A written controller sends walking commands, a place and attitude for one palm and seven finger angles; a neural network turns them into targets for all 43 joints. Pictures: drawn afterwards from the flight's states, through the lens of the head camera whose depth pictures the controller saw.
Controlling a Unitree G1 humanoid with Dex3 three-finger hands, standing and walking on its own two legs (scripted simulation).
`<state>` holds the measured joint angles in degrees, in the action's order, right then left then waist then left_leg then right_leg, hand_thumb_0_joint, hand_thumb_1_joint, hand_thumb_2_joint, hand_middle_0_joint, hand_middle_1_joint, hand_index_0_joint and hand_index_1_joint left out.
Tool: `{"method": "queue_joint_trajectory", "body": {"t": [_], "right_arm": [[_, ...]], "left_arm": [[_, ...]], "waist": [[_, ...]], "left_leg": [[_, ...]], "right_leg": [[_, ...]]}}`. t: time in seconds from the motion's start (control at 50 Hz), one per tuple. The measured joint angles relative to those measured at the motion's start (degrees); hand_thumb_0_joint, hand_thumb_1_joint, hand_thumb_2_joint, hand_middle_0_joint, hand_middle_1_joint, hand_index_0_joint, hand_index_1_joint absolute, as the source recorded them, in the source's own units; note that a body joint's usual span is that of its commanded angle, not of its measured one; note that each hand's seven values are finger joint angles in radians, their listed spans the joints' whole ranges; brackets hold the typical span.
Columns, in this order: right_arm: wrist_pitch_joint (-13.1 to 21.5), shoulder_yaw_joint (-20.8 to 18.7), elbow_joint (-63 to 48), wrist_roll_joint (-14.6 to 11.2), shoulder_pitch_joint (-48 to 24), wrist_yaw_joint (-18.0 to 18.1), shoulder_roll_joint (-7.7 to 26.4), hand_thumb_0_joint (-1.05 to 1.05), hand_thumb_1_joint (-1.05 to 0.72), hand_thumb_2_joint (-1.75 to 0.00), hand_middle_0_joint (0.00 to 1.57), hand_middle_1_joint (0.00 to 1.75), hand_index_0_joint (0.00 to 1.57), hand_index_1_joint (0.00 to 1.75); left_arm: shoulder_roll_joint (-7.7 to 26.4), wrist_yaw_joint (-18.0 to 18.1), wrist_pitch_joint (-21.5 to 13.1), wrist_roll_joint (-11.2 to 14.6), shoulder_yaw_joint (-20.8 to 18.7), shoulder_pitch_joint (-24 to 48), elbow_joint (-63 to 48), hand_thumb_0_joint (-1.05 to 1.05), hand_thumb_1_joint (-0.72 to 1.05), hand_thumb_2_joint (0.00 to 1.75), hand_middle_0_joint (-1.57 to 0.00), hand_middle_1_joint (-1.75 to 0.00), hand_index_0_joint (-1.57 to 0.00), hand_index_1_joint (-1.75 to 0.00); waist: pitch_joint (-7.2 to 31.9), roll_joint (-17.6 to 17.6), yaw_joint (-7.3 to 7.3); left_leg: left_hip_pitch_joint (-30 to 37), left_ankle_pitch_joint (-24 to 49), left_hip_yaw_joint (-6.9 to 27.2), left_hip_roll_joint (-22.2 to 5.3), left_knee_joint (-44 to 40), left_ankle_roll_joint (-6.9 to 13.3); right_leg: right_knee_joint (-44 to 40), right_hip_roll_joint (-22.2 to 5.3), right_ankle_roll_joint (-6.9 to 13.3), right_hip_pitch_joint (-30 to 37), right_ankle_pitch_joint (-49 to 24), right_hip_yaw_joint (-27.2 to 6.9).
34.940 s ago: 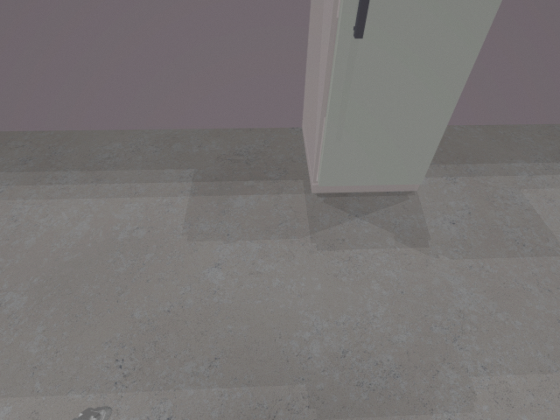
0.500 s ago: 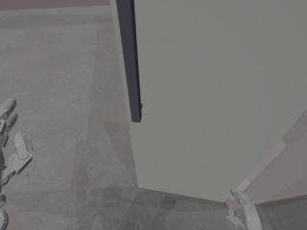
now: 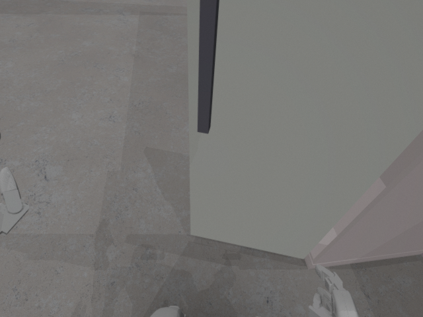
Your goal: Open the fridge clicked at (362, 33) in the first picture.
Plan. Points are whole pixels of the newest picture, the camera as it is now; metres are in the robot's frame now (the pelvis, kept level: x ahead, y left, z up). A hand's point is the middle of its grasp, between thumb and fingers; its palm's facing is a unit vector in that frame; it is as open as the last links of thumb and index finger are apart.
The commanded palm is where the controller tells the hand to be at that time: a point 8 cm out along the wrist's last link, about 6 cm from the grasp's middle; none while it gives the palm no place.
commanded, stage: step back with the hand held close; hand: left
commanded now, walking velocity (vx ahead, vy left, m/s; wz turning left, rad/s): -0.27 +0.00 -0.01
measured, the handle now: (210, 34) +0.52 +0.07 +0.28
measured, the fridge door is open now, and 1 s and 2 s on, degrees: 71 71 71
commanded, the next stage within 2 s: stop stepping back and stand still in 0.52 s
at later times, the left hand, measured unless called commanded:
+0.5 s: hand out of the picture +0.11 +0.29 +0.18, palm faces +0.44 -0.80 -0.42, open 7.4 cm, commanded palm +0.04 +0.33 +0.20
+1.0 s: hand out of the picture +0.01 +0.34 +0.18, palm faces +0.44 -0.86 -0.27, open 7.4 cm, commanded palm -0.05 +0.36 +0.20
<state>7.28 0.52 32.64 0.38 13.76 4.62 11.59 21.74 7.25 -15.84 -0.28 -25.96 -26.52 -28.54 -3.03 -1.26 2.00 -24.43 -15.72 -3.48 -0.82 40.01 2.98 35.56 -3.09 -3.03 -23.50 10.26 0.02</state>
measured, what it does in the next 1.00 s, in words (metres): walks backwards: right foot, then left foot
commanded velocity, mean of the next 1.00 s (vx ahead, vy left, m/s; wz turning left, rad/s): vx -0.11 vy -0.03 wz -0.02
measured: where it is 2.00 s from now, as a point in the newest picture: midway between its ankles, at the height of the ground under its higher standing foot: outside the picture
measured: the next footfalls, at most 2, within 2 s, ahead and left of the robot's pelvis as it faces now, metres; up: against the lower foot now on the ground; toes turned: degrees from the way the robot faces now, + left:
right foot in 0.26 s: +0.02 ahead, -0.14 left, +0.00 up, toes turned +6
left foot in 0.46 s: +0.04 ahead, +0.10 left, +0.00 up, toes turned +2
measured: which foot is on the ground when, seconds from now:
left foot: down 0.00-0.34, up 0.36-0.44, down 0.46-0.78, up 0.80-0.90, down 0.92-1.00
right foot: down 0.00-0.16, up 0.18-0.24, down 0.26-0.48, up 0.50-0.76, down 0.78-0.94, up 0.96-1.00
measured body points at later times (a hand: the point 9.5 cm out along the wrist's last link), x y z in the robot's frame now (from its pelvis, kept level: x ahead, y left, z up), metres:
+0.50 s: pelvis -0.09 +0.02 +0.01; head -0.07 +0.07 +0.45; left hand +0.08 +0.33 +0.20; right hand +0.10 -0.21 -0.05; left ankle +0.00 +0.10 -0.72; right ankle -0.02 -0.14 -0.71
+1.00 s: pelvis -0.21 +0.07 +0.01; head -0.25 +0.12 +0.45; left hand -0.02 +0.38 +0.19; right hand -0.10 -0.19 -0.06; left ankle -0.12 +0.12 -0.72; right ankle -0.27 -0.07 -0.69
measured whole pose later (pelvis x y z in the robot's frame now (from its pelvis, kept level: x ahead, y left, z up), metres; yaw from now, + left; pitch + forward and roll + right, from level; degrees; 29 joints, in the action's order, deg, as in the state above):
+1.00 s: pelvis -0.21 +0.07 +0.01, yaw -4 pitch -3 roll -3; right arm 7.3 0.9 39.8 0.5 16.2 5.9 11.5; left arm 22.9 8.4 -9.1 2.9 -24.6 -23.7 -24.6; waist 3.4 -3.7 0.0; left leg -22.6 -12.4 -3.0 1.4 36.7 4.4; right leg 46.2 0.8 1.5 -14.3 30.0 -0.3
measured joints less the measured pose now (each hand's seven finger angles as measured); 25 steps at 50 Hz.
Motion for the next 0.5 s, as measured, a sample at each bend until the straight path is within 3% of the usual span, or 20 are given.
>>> {"method": "queue_joint_trajectory", "body": {"t": [0.12,0.22,0.26,0.3,0.34,0.38,0.44,0.5], "right_arm": [[0.4,0.0,1.7,0.4,-0.8,-0.2,0.4,0.01,-0.9,-0.9,0.2,0.3,0.21,0.3],[1.4,-0.6,0.9,0.2,-0.2,0.1,0.1,0.01,-0.9,-0.9,0.2,0.3,0.21,0.3],[1.6,-0.8,1.1,0.2,0.6,-0.2,-0.5,0.01,-0.9,-0.9,0.2,0.3,0.21,0.3],[1.9,-0.9,1.0,0.4,0.9,-0.6,-0.6,0.01,-0.9,-0.9,0.2,0.3,0.21,0.3],[1.9,-1.2,2.0,0.4,-0.7,-1.0,-0.3,0.01,-0.9,-0.9,0.2,0.3,0.21,0.3],[1.4,-1.4,3.1,0.4,-1.7,-1.2,-0.1,0.01,-0.9,-0.9,0.2,0.3,0.21,0.3],[0.3,-1.4,3.7,0.8,-2.1,-1.1,0.0,0.01,-0.9,-0.9,0.2,0.3,0.21,0.3],[0.2,-1.4,2.8,0.8,-3.4,-0.4,-0.1,0.01,-0.9,-0.9,0.2,0.3,0.21,0.3]], "left_arm": [[-0.2,0.5,-0.8,0.8,0.7,1.0,-0.4,0.01,0.89,0.9,-0.21,-0.3,-0.21,-0.3],[2.0,0.1,-1.3,0.1,-0.2,1.7,-0.1,0.01,0.89,0.9,-0.22,-0.3,-0.21,-0.3],[3.2,-0.3,-2.0,-0.2,-1.4,0.8,0.0,0.01,0.89,0.9,-0.22,-0.3,-0.21,-0.3],[3.5,-0.6,-2.7,0.0,-2.7,-0.3,-0.3,0.01,0.89,0.9,-0.22,-0.3,-0.21,-0.3],[2.5,-0.5,-3.3,0.8,-2.7,-0.8,-0.6,0.01,0.89,0.9,-0.21,-0.3,-0.21,-0.3],[1.9,-0.3,-3.0,1.2,-1.0,-1.2,-1.3,0.01,0.89,0.9,-0.21,-0.3,-0.21,-0.3],[1.7,-0.4,-2.0,1.0,1.2,-2.0,-2.4,0.01,0.89,0.9,-0.21,-0.3,-0.21,-0.3],[2.7,-0.7,-1.7,0.7,1.1,-0.4,-2.2,0.01,0.88,0.9,-0.22,-0.3,-0.21,-0.3]], "waist": [[0.0,-0.8,0.09],[-0.7,0.7,-2.45],[0.6,0.8,-2.91],[1.8,0.7,-2.31],[0.8,1.0,-1.29],[0.5,0.2,-0.5],[1.9,-1.6,-0.19],[1.0,-2.6,-0.74]], "left_leg": [[-1.5,-0.6,0.4,0.9,-0.2,-0.4],[-2.4,7.4,2.5,0.3,-2.0,0.6],[-3.8,6.2,3.1,-0.1,-1.1,0.7],[-5.6,6.5,2.6,-0.7,-1.1,0.6],[-6.1,6.5,2.7,-1.2,-1.6,-0.8],[-5.8,2.0,3.0,0.1,0.3,-2.4],[-2.4,-1.0,2.8,1.6,1.1,-3.2],[-0.9,5.8,2.3,2.5,-4.5,0.4]], "right_leg": [[-1.2,0.1,0.4,-1.4,-1.5,-0.9],[4.5,3.7,1.2,-1.1,1.7,-2.0],[6.6,5.6,1.5,1.8,4.8,-2.2],[2.5,6.2,2.1,4.6,9.8,-2.4],[1.2,6.8,1.8,3.9,7.9,-2.9],[0.4,6.1,1.2,3.5,5.1,-3.7],[-1.2,4.6,0.2,2.6,3.3,-4.8],[0.8,3.8,0.2,0.5,3.1,-5.3]]}}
